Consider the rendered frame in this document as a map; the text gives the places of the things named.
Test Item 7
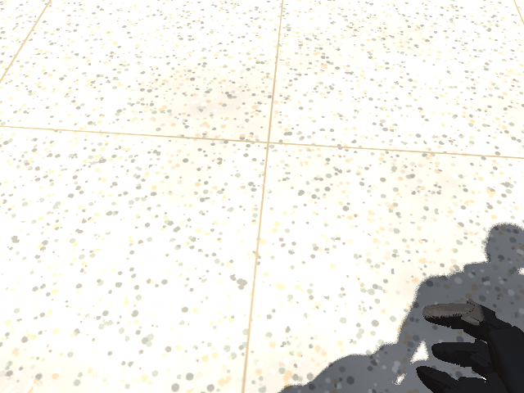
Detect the robot right hand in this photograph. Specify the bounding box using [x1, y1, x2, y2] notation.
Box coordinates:
[416, 300, 524, 393]

